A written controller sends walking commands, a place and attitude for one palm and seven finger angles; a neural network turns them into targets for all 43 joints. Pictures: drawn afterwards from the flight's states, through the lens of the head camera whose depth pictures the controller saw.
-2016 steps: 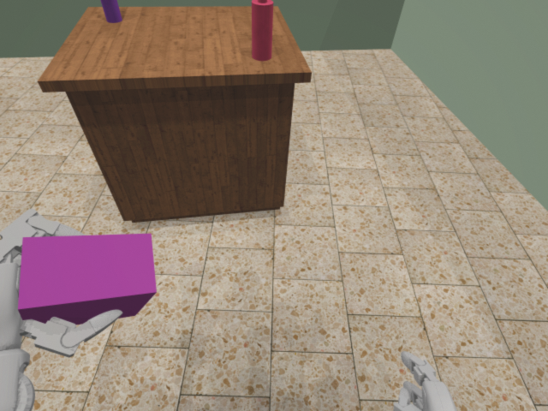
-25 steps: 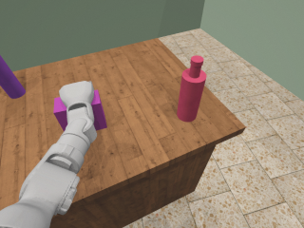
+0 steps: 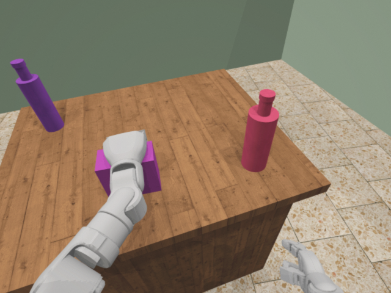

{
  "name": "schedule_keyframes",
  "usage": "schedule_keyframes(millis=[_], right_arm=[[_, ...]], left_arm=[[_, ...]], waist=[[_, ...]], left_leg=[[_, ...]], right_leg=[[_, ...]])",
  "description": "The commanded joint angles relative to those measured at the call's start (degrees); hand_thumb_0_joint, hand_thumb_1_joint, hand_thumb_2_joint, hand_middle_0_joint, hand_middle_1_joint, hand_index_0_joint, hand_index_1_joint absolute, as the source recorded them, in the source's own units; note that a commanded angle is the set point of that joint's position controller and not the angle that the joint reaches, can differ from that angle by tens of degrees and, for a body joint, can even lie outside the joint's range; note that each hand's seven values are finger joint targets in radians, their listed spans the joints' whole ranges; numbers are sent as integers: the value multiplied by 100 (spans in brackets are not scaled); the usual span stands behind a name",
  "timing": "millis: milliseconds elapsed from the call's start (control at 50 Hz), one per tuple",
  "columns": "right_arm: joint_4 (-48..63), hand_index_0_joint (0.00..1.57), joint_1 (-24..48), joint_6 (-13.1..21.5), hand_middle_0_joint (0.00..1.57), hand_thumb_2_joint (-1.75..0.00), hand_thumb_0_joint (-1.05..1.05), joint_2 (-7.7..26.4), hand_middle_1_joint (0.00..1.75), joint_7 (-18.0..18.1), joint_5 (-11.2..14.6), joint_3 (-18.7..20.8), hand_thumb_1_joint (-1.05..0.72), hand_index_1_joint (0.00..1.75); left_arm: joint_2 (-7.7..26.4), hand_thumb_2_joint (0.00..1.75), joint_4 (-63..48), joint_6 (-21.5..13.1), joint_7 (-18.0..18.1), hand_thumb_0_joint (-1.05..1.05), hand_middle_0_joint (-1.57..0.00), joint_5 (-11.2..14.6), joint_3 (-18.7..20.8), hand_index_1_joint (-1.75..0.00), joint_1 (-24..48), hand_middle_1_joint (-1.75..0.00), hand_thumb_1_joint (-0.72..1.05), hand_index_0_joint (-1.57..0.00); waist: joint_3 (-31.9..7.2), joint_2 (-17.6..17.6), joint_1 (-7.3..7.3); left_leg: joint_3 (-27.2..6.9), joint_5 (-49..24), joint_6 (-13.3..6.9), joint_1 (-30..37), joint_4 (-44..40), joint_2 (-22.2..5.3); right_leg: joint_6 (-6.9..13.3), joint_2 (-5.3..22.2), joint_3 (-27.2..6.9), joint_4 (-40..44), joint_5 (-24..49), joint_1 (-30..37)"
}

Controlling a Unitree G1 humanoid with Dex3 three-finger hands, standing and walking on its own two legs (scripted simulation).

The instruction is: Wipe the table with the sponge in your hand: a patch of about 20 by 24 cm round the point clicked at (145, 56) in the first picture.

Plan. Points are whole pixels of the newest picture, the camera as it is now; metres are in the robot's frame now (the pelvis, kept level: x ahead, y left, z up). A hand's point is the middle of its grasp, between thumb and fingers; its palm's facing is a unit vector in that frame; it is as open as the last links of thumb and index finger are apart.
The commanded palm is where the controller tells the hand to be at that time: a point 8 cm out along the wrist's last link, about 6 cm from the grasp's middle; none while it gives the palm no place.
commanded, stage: wipe back along the third lane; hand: left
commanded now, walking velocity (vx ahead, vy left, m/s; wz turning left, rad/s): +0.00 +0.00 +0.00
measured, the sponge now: (132, 175) +0.36 +0.20 +0.04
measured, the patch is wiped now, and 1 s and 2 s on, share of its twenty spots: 1.00 1.00 1.00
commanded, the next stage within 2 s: slide back across to the middle lane in 0.74 s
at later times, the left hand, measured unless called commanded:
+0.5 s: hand (138, 180) +0.32 +0.17 +0.08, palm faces +0.03 -0.05 -1.00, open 10.4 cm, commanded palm +0.28 +0.15 +0.11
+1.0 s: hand (138, 194) +0.29 +0.15 +0.08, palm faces +0.08 -0.13 -0.99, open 10.4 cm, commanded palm +0.24 +0.16 +0.12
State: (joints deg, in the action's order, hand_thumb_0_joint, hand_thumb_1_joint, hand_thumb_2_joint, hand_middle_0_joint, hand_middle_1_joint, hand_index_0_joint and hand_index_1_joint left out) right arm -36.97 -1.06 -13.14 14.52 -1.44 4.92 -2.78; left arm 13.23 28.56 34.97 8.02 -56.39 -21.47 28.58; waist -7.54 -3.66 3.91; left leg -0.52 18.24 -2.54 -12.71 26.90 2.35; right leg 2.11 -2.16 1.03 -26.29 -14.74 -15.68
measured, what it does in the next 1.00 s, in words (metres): stands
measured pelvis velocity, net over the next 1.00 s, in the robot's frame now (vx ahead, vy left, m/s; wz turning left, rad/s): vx -0.03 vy -0.04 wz -0.04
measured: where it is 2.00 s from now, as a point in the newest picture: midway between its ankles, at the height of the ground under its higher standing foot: outside the picture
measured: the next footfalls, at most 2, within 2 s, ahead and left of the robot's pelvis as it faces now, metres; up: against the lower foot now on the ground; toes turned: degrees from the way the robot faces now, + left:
none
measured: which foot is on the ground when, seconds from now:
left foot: down 0.00-1.00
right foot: down 0.00-1.00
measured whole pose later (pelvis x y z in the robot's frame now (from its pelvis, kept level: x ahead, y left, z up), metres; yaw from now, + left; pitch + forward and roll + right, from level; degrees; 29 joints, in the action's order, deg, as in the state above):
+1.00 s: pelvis -0.03 -0.04 +0.00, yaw -2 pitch -1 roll +1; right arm -37.1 0.5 -10.9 15.0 -1.4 5.0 -2.9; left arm 15.7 8.9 34.7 7.3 -54.2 -17.9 10.6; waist -5.0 -5.1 4.4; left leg 1.1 16.3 0.1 -7.7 25.1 -0.1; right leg 5.0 -4.7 -0.4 -26.9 -13.2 -12.6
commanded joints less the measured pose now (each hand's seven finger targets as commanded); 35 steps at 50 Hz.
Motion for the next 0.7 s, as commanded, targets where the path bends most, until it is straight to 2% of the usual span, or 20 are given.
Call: schedule_keyframes(millis=[0,20,60,120,160,200,240,260,280,300,340,360,380,400,420,460,520,560,600,680], right_arm=[[859,20,910,211,20,-90,0,664,30,39,39,220,-90,30],[869,20,950,208,20,-90,0,657,30,43,48,215,-90,30],[900,20,1029,209,20,-90,0,654,30,64,41,217,-90,30],[894,20,1017,235,20,-90,0,658,30,66,56,203,-90,30],[938,20,1095,237,20,-90,0,655,30,76,54,200,-90,30],[909,20,1064,249,20,-90,0,648,30,84,65,194,-90,30],[894,20,1050,286,20,-90,0,661,30,119,68,200,-90,30],[924,20,1091,297,20,-90,0,676,30,124,69,193,-90,30],[933,20,1084,306,20,-90,0,654,30,129,68,198,-90,30],[917,20,1049,326,20,-90,0,655,30,139,70,211,-90,30],[929,20,1056,351,20,-90,0,666,30,142,73,201,-90,30],[947,20,1092,362,20,-90,0,670,30,139,68,216,-90,30],[954,20,1050,380,20,-90,0,657,30,134,63,226,-90,30],[951,20,1037,403,20,-90,0,673,30,131,67,231,-90,30],[990,20,1069,414,20,-90,0,661,30,129,65,219,-90,30],[1003,20,1124,431,20,-90,0,681,30,131,60,228,-90,30],[996,20,1109,461,20,-90,0,666,30,125,72,233,-90,30],[1018,20,1206,471,20,-90,0,681,30,124,73,243,-90,30],[993,20,1185,493,20,-90,0,668,30,128,78,240,-90,30],[1050,20,1239,514,20,-90,0,632,30,48,71,254,-90,30]], left_arm=[[17,130,-642,109,-222,0,-120,325,122,-160,751,-160,10,-120],[-27,130,-719,134,-235,0,-120,321,53,-160,778,-160,10,-120],[117,130,-844,151,-231,0,-120,342,242,-160,840,-160,10,-120],[75,130,-816,194,-232,0,-120,320,135,-160,658,-160,10,-120],[154,130,-928,174,-233,0,-120,331,256,-160,615,-160,10,-120],[71,130,-853,211,-232,0,-120,317,91,-160,768,-160,10,-120],[187,130,-775,210,-229,0,-120,292,203,-160,692,-160,10,-120],[368,130,-867,189,-229,0,-120,314,416,-160,705,-160,10,-120],[160,130,-882,182,-230,0,-120,308,190,-160,662,-160,10,-120],[202,130,-809,168,-227,0,-120,322,237,-160,591,-160,10,-120],[140,130,-831,143,-254,0,-120,299,151,-160,530,-160,10,-120],[307,130,-908,107,-246,0,-120,334,377,-160,496,-160,10,-120],[146,130,-922,85,-244,0,-120,343,214,-160,358,-160,10,-120],[315,130,-897,67,-219,0,-120,353,396,-160,136,-160,10,-120],[174,130,-985,50,-239,0,-120,376,239,-160,50,-160,10,-120],[462,130,-1143,30,-232,0,-120,435,567,-160,-114,-160,10,-120],[205,130,-1204,42,-229,0,-120,434,303,-160,-266,-160,10,-120],[449,130,-1390,57,-230,0,-120,481,561,-160,-386,-160,10,-120],[345,130,-1385,66,-239,0,-120,469,413,-160,-443,-160,10,-120],[189,130,-1702,44,-253,0,-120,472,276,-160,-935,-160,10,-120]], waist=[[-921,794,-138],[-869,770,-149],[-857,810,-105],[-791,850,-114],[-802,827,-60],[-621,782,-133],[-581,865,-117],[-640,835,-61],[-687,765,-86],[-650,933,-93],[-573,862,-99],[-622,833,-50],[-656,917,-69],[-676,917,-21],[-658,916,-27],[-613,940,33],[-449,1044,-25],[-415,970,39],[-316,1030,-12],[-452,956,53]], left_leg=[[-36,-2601,105,159,-127,-138],[-30,-2473,96,159,-151,-126],[-45,-2300,74,88,-216,-120],[-4,-2022,58,61,-242,-78],[-47,-1888,55,7,-301,-80],[-10,-1628,41,8,-332,-79],[16,-1416,28,-78,-355,-48],[-50,-1380,33,-120,-412,-58],[11,-1347,20,-68,-382,-37],[24,-1276,8,-85,-372,-30],[32,-1210,13,-122,-386,-19],[-1,-1162,5,-172,-411,-16],[48,-1191,-13,-137,-368,2],[48,-1199,-2,-167,-357,4],[74,-1151,-6,-196,-358,15],[34,-1099,-10,-273,-387,20],[103,-1046,-25,-260,-371,35],[83,-976,-26,-261,-405,38],[133,-978,-34,-227,-371,48],[120,-1174,-34,-131,-346,53]], right_leg=[[286,38,-33,-30,2809,945],[285,35,-46,4,2685,909],[302,26,-112,52,2505,934],[276,25,-146,96,2255,938],[297,8,-204,127,2021,924],[270,13,-153,190,1672,790],[250,11,-236,258,1429,798],[283,-5,-291,263,1329,811],[259,13,-260,245,1265,846],[238,6,-268,296,1209,835],[239,9,-311,319,1140,798],[257,-3,-399,347,1076,833],[225,13,-365,323,1145,908],[229,8,-403,316,1181,951],[209,22,-414,350,1150,980],[218,13,-549,399,1135,1048],[173,21,-526,446,1068,991],[178,21,-634,516,923,1001],[152,31,-619,527,933,963],[167,11,-582,419,1250,1108]])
